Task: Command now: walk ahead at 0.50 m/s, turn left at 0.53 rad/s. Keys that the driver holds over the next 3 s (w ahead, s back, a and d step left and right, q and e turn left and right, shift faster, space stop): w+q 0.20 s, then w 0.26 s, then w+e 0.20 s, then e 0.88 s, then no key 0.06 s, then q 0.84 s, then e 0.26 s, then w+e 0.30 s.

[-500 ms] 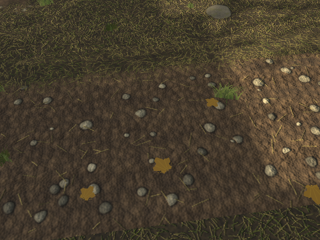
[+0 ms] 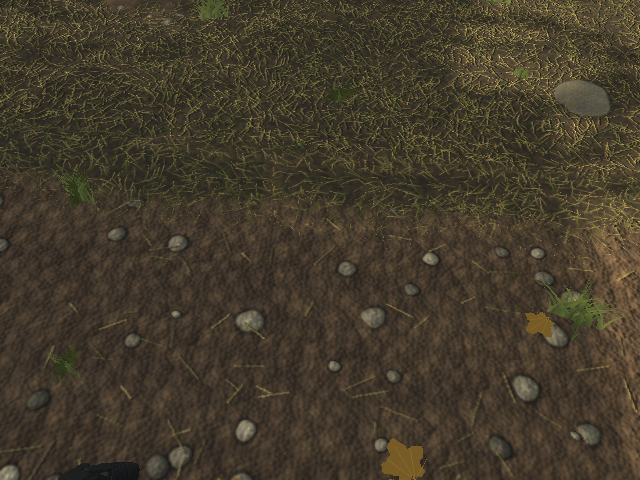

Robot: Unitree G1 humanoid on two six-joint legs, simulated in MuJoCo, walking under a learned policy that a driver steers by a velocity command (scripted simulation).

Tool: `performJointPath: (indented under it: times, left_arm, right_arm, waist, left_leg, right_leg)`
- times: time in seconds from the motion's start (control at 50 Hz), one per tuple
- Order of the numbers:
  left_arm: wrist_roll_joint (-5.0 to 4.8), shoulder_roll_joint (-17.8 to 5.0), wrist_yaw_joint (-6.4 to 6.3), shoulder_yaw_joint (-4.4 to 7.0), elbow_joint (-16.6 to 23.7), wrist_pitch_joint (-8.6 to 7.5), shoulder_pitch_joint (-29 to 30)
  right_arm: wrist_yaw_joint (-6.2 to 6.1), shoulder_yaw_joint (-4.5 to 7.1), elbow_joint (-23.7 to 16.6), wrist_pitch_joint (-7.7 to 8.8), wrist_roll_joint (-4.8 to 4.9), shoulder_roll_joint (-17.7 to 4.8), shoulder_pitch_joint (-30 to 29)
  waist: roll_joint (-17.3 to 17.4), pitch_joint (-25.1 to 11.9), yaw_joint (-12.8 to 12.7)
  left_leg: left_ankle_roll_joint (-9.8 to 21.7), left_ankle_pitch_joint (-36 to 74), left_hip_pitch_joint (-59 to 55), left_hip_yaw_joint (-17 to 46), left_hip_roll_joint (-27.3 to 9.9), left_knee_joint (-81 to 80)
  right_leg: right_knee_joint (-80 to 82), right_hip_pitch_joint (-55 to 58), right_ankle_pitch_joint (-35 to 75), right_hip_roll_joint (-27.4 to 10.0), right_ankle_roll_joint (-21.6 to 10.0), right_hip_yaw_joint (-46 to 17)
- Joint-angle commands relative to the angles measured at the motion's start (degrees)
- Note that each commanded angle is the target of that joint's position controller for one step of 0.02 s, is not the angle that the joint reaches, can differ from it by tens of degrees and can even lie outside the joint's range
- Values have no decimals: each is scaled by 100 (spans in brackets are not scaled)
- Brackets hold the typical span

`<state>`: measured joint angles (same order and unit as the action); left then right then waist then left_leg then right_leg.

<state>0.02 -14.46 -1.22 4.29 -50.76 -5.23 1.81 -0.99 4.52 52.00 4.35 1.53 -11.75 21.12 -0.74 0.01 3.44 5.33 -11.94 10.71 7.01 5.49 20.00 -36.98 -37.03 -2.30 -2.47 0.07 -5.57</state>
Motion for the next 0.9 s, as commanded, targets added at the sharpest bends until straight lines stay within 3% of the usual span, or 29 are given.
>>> performJointPath:
  times: [0.02, 0.08, 0.12, 0.14, 0.16, 0.18, 0.2, 0.22, 0.24, 0.26, 0.28, 0.3, 0.32, 0.36, 0.44, 0.5, 0.56, 0.6, 0.62, 0.64, 0.66, 0.68, 0.7, 0.72, 0.74, 0.76, 0.78, 0.82, 0.9]
  left_arm:
    - [-50, -235, 25, 12, 513, -74, 659]
    - [-91, -350, 78, 1, 724, -152, 906]
    - [-105, -502, 133, 39, 752, -254, 813]
    - [-106, -570, 145, 66, 702, -304, 576]
    - [-74, -729, 129, 144, 557, -346, 6]
    - [13, -1001, 103, 242, 373, -366, -963]
    - [122, -1439, 42, 379, 292, -299, -1930]
    - [1, -1279, 78, 342, 140, -230, -2107]
    - [-66, -753, 81, 208, 234, -192, -1821]
    - [-59, -535, 93, 149, 301, -148, -1512]
    - [-7, -455, 134, 113, 285, -126, -1250]
    - [33, -361, 165, 66, 261, -143, -1152]
    - [60, -345, 186, 51, 211, -152, -1141]
    - [1, -425, 200, 74, 87, -170, -1259]
    - [-65, -777, 147, 158, -17, -113, -1476]
    - [-168, -868, 162, 159, -164, -72, -1876]
    - [-212, -916, 154, 149, -341, 2, -2272]
    - [-220, -1009, 125, 166, -393, 59, -2317]
    - [-221, -1029, 115, 160, -391, 72, -2273]
    - [-191, -937, 110, 122, -358, 71, -2230]
    - [-58, -654, 105, 8, -134, 44, -2074]
    - [-107, 16, 101, -187, -90, -39, -2816]
    - [-209, -595, 84, -30, -191, -62, -2659]
    - [-253, -820, 50, 54, -46, -35, -2242]
    - [-210, -756, 5, 71, -32, 31, -2077]
    - [-142, -683, -26, 106, -21, 117, -2023]
    - [-143, -564, -26, 122, -2, 231, -2097]
    - [-146, -302, -16, 102, 140, 417, -2078]
    - [-75, -239, 83, 77, 466, 523, -1657]
  right_arm:
    - [-24, 225, -261, 80, 9, -937, 16]
    - [-26, 234, -171, 36, 35, -870, 149]
    - [-67, 255, -203, -18, 29, -915, 101]
    - [-81, 258, -242, -41, 24, -926, 41]
    - [-79, 236, -334, -49, 13, -882, -122]
    - [-38, 177, -521, -15, -27, -754, -452]
    - [-7, 88, -626, 45, 42, -415, -41]
    - [-4, 8, -634, 72, 95, -442, 367]
    - [-3, 116, -542, 75, 119, -926, 249]
    - [-1, 132, -599, 60, 66, -989, -218]
    - [-9, 134, -683, 66, -2, -889, -538]
    - [-15, 154, -735, 57, -47, -829, -662]
    - [-4, 138, -759, 42, -33, -708, -635]
    - [16, 77, -845, 29, -28, -494, -742]
    - [96, -49, -1062, 60, -117, -360, -1501]
    - [150, -98, -1205, 71, -73, -385, -2147]
    - [216, -81, -1385, 108, -19, -544, -2595]
    - [245, -14, -1379, 156, -25, -737, -2450]
    - [228, 67, -1263, 167, -47, -890, -2045]
    - [181, 198, -1036, 175, -99, -1151, -1242]
    - [104, 337, -867, 172, -204, -1628, -133]
    - [117, 373, -767, 103, -252, -1953, 85]
    - [113, 251, -813, 74, -246, -1406, 76]
    - [94, 151, -901, 90, -216, -1143, -426]
    - [104, 80, -938, 106, -215, -942, -834]
    - [121, 41, -921, 110, -204, -774, -1140]
    - [125, 29, -905, 112, -237, -712, -1354]
    - [100, 77, -858, 128, -283, -817, -1563]
    - [-68, 166, -763, 56, -237, -1078, -1763]
  waist:
    - [600, -68, 0]
    - [610, -9, 88]
    - [691, -65, 7]
    - [786, -135, -122]
    - [802, -436, -412]
    - [658, -1066, -906]
    - [-403, -1994, -998]
    - [-1713, -2283, -827]
    - [-1054, -1521, -827]
    - [-539, -870, -837]
    - [-235, -411, -718]
    - [-258, -235, -591]
    - [-297, -148, -483]
    - [-379, -106, -400]
    - [-293, -61, -504]
    - [-316, 35, -712]
    - [-403, 157, -779]
    - [-484, 75, -568]
    - [-482, -144, -303]
    - [-435, -626, 71]
    - [145, -1480, 528]
    - [1674, -2332, 216]
    - [1197, -2223, 337]
    - [1019, -1427, 219]
    - [723, -1065, 7]
    - [629, -752, -189]
    - [728, -573, -395]
    - [737, -404, -584]
    - [735, -388, -604]
  left_leg:
    - [584, 905, 350, 1030, -1162, -674]
    - [575, 919, -103, 1355, -1267, -345]
    - [547, 1137, -427, 1615, -1337, -21]
    - [508, 1416, -484, 1690, -1299, 207]
    - [384, 1958, -337, 1605, -1088, 683]
    - [205, 2085, 313, 1316, -834, 1790]
    - [-259, 762, 2078, 569, -133, 3679]
    - [-356, -2037, 3184, 341, -113, 4857]
    - [-336, -1764, 3581, 463, -505, 5394]
    - [-324, -1307, 3562, 253, -719, 5459]
    - [-290, -988, 3415, 136, -850, 5182]
    - [-256, -789, 3202, 131, -994, 4903]
    - [-234, -724, 2990, 76, -1063, 4682]
    - [-266, -612, 2953, -88, -1166, 4131]
    - [-399, 598, 2730, -477, -1187, 2575]
    - [-456, 1274, 2176, -692, -951, 1629]
    - [-422, 1133, 2037, -659, -794, 1083]
    - [-318, 928, 1527, -638, -709, 724]
    - [-207, 911, 808, -698, -624, 535]
    - [-43, 958, -428, -639, -703, 614]
    - [336, 1351, -2148, 427, -1808, 887]
    - [1196, 1455, -3662, 2574, -3229, 470]
    - [1190, 1675, -3316, 2751, -3091, 295]
    - [983, 2679, -2600, 1732, -2893, 302]
    - [847, 3471, -1870, 1031, -2622, 248]
    - [754, 3687, -1217, 547, -2432, 101]
    - [671, 3662, -642, 199, -2331, -96]
    - [730, 3688, -14, -232, -2322, -419]
    - [620, 3328, 261, -1124, -2161, -622]
  right_leg:
    - [697, 689, 707, 308, 45, 249]
    - [1049, 693, 511, 331, 27, 166]
    - [1305, 935, 119, 361, -31, 168]
    - [1473, 1289, -2, 391, -101, 222]
    - [1582, 2152, 38, 347, -260, 236]
    - [1284, 3610, 46, -240, -578, -208]
    - [1265, 5838, -420, -1469, -1367, -1946]
    - [1734, 6295, -1100, -2282, -1871, -3681]
    - [1874, 5645, -1796, -2061, -1663, -3306]
    - [2022, 4822, -1672, -1748, -1423, -2472]
    - [2249, 4002, -1254, -1505, -1321, -1959]
    - [2395, 3529, -788, -1340, -1267, -1597]
    - [2540, 3224, -481, -1195, -1234, -1285]
    - [2723, 3065, 103, -1144, -1302, -920]
    - [2860, 2946, 981, -946, -1208, -147]
    - [2807, 2823, 868, -780, -1100, 68]
    - [2552, 3216, 775, -997, -1057, -199]
    - [2218, 3366, 923, -1103, -935, -334]
    - [1790, 3285, 1462, -986, -820, -241]
    - [930, 2896, 1742, -706, -657, -58]
    - [-794, 1739, 356, -293, -402, 249]
    - [-2648, -84, -2985, 377, -93, 462]
    - [-3406, -472, -3285, 188, -47, -122]
    - [-3572, -715, -2944, 8, -17, -39]
    - [-3454, -522, -2656, -177, 49, 81]
    - [-3214, -323, -2470, -293, 87, 128]
    - [-3052, 37, -2340, -391, 99, 151]
    - [-2772, 340, -2017, -345, 145, 287]
    - [-1369, 740, -670, -306, 113, 492]
